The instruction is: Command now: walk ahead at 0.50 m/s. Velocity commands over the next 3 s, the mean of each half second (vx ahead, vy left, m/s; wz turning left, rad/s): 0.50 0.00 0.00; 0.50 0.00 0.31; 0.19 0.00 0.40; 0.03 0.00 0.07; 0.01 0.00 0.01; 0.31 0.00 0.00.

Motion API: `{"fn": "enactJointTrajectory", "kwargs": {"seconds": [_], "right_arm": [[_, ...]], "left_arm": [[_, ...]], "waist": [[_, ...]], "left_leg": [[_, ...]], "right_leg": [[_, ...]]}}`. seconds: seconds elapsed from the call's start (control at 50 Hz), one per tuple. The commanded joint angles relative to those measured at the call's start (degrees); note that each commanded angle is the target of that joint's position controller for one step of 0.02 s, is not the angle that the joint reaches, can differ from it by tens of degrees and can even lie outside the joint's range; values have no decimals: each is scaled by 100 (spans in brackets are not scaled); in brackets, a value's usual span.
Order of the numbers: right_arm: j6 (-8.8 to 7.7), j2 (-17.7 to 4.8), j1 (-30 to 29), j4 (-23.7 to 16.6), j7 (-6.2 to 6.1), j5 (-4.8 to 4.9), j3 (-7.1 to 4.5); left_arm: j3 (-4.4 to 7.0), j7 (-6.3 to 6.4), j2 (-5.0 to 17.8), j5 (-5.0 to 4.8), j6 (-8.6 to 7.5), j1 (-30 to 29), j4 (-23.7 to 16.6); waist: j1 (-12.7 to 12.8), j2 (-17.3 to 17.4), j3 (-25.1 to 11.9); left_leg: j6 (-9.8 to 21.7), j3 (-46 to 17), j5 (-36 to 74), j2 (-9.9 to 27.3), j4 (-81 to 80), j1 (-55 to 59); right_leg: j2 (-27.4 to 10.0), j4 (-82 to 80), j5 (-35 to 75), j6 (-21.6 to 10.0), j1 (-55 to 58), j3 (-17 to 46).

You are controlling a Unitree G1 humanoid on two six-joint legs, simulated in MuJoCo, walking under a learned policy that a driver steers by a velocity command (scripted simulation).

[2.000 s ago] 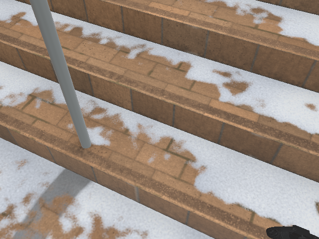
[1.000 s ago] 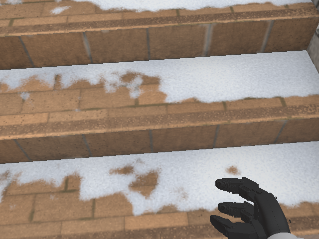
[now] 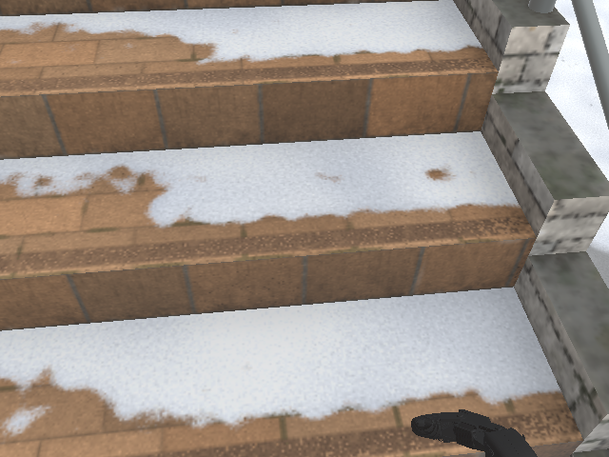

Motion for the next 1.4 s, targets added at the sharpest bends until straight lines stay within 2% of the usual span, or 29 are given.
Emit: {"fn": "enactJointTrajectory", "kwargs": {"seconds": [0.02, 0.06, 0.08, 0.1, 0.14, 0.18, 0.24, 0.32, 0.46, 0.52, 0.58, 0.64, 0.66, 0.68, 0.7, 0.72, 0.74, 0.8, 0.86, 0.94, 1.1, 1.14, 1.2, 1.24, 1.28, 1.3, 1.32, 1.34, 1.4], "right_arm": [[-105, -768, 218, -290, 5, 126, -293], [-138, -1296, 1880, 248, -118, 107, -449], [-63, -1673, 3725, 853, -270, -226, -630], [-245, -1886, 4145, 1131, -345, -272, -767], [-456, -1213, 2724, 1292, -406, -131, -682], [-423, -319, 1802, 1334, -375, -83, -472], [-423, 22, 1849, 1579, -335, -263, -364], [-537, -344, 2333, 1648, -259, -341, -392], [-618, -357, 4265, 2501, -233, -616, -234], [-564, -399, 4050, 2163, -31, -260, -222], [-733, -999, 3629, 1893, -6, 90, -323], [-854, -1588, 3963, 2257, 119, -154, -692], [-851, -776, 4708, 2339, 313, -543, -454], [-686, -255, 4122, 2243, 456, -453, -403], [-551, -552, 3544, 2229, 497, -79, -609], [-575, -588, 3019, 2127, 420, 110, -726], [-673, -452, 2859, 2026, 250, 53, -688], [-670, -188, 2196, 1672, 24, 89, -591], [-380, 53, 2205, 1521, 76, 206, -492], [-440, -189, 1585, 1302, 222, 148, -388], [-288, -508, -294, 187, -143, 202, -249], [-115, -385, -893, -94, -287, 155, -228], [246, -204, -1076, -126, -14, -123, -146], [-32, -675, 136, 195, -55, 182, -383], [-269, -1094, 1432, 340, -308, 384, -478], [-223, -1377, 2610, 516, -343, 111, -596], [-244, -2008, 3410, 951, -352, -99, -839], [-399, -2213, 3076, 1050, -432, -67, -993], [-576, -1133, 965, 1026, -514, 178, -805]], "left_arm": [[457, -27, 1809, -106, -210, 14, -224], [363, -121, 935, 214, -181, 885, -163], [375, -227, 702, 106, -20, -50, -386], [472, -217, 699, -115, 37, -510, -428], [416, 121, 492, -219, -38, -997, -539], [284, 302, 420, -171, 29, -1290, -780], [172, 297, 334, -153, 230, -1446, -893], [169, 77, 617, -30, 290, -1783, -834], [-96, 339, 471, -111, 259, -3943, -1752], [-148, 226, 128, -89, 521, -4740, -1921], [-80, 112, 126, -86, 640, -4132, -1821], [112, 236, 734, -324, 466, -3017, -1721], [58, 259, 839, -415, 408, -1880, -1404], [190, 390, 1060, -30, 489, -52, -738], [379, 436, 1487, 49, 448, 436, -500], [369, 525, 1437, -87, 299, -60, -354], [397, 561, 1254, -206, 236, -599, -268], [47, 414, -364, -261, 220, -1895, -323], [115, 421, -216, -42, 256, -2054, -361], [145, 535, 217, 471, 217, -945, 158], [-103, 398, 294, 678, 61, 314, 730], [-118, 408, 252, 613, -81, 490, 742], [58, 256, 946, -63, -229, 93, 176], [275, 303, 1735, -252, -322, -223, -187], [249, 198, 1238, -33, -335, 374, -327], [349, 43, 1481, -175, -231, -35, -478], [458, -71, 1235, -224, -60, -583, -550], [536, -66, 1086, -257, 22, -556, -506], [310, 244, 353, -41, -12, -646, -324]], "waist": [[-647, -677, -20], [-586, 711, -1906], [-1504, 1742, -1611], [-1651, 1740, -757], [-825, 1040, 229], [-195, 61, -80], [161, 209, 72], [-62, 483, 486], [-782, 306, 1033], [-751, 1102, 1089], [-244, 1157, 646], [166, 1435, -325], [214, 50, -1722], [896, -861, -1911], [1044, -687, -980], [685, -625, -245], [391, -423, 62], [-354, 558, 59], [-702, 460, 280], [-318, 330, 744], [-171, 429, 382], [-140, -125, 253], [-284, -352, 711], [-737, -540, 654], [-668, 230, -1470], [-1188, 780, -1594], [-1385, 1102, -1145], [-1152, 972, -769], [-193, 507, 230]], "left_leg": [[-79, 557, -564, -724, -2097, 2568], [1074, -2326, 1010, 103, -3043, 6266], [1399, -4784, -543, 874, -5232, 7344], [1020, -5731, -2479, 1041, -5726, 6868], [859, -4499, -1400, 919, -5400, 5096], [631, -3786, 416, 1019, -5380, 4496], [273, -2118, 1213, 612, -5794, 4353], [585, -1435, 269, 504, -6431, 4039], [650, -1680, 408, 1031, -6915, 6337], [681, -1233, 1027, 1163, -7976, 4758], [610, -712, 5100, 1276, -7298, 5118], [153, -663, 8599, 1112, -5532, 6002], [-10, -1003, 6410, 481, -3907, 3825], [-21, -1532, 1350, -396, -2273, 2509], [-37, -2241, 1526, -584, 526, 1820], [-10, -2309, 1766, -393, 1616, 1365], [131, -2031, 1529, -318, 2299, 1365], [563, -1935, 1132, -20, 3059, 1078], [636, -1629, 548, 5, 2879, 534], [783, -1632, 895, -348, 4549, -959], [597, -1411, 1394, 212, 2783, -2692], [430, -658, 1244, 427, 1604, -1746], [-46, 580, -412, -100, -424, 1256], [-92, 411, -171, -691, -2034, 2161], [908, -1836, 2876, -43, -2314, 6370], [1165, -3516, 2337, 498, -4048, 7117], [1152, -5030, 459, 1083, -5538, 6646], [1043, -5002, 13, 1111, -5680, 5640], [593, -3417, -1422, 473, -5808, 3049]], "right_leg": [[-1115, 561, 8049, -1168, 314, 179], [-246, 3022, 6039, -592, -2066, 577], [693, 4857, 869, -303, -3998, 969], [863, 7221, 971, -422, -5260, 2087], [699, 8972, 1298, -567, -5772, 2011], [541, 9572, 1443, -778, -5861, 1971], [340, 9790, 1404, -927, -6479, 1685], [-110, 9922, 1261, -676, -6747, 736], [-347, 8670, 1256, -978, -8928, 262], [-446, 7501, 699, -687, -6679, -241], [157, 6451, -257, -299, -4637, -709], [698, 4628, 116, -614, -2044, -277], [-383, 3951, 66, -1453, 743, 1928], [-1102, 1961, -1105, -1644, 1707, 4116], [-1483, 900, -2539, -1509, 461, 5263], [-1497, 930, -2723, -1245, -651, 4758], [-1605, 1047, -2025, -1326, -1379, 3946], [-1586, 954, -167, -1066, -2107, 2400], [-1359, 515, -17, -790, -2243, 769], [-1193, 5, -132, -860, -1521, 199], [-1435, 111, 2880, -837, 1244, -652], [-1094, -184, 3567, -746, 912, -1099], [-1444, -631, 5835, -1020, -348, -1509], [-1700, 393, 8670, -659, 781, -1369], [-901, 2422, 6021, -17, -1502, -1098], [-95, 3461, 1926, 179, -2577, -797], [210, 5450, -226, 225, -3521, 364], [205, 7078, 132, 261, -3684, 1204], [86, 8448, 598, -68, -3838, 1427]]}}
Next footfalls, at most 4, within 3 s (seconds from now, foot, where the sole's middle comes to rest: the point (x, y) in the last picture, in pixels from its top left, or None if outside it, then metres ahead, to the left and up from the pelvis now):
0.02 left None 0.18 0.11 -0.63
0.62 right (405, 386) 0.57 -0.14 -0.48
1.24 left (249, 219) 0.82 0.17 -0.33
1.70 right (356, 197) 0.90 -0.04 -0.33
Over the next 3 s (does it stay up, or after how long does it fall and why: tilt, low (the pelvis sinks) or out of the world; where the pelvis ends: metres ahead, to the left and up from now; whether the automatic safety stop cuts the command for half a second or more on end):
stays up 0.92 0.14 0.44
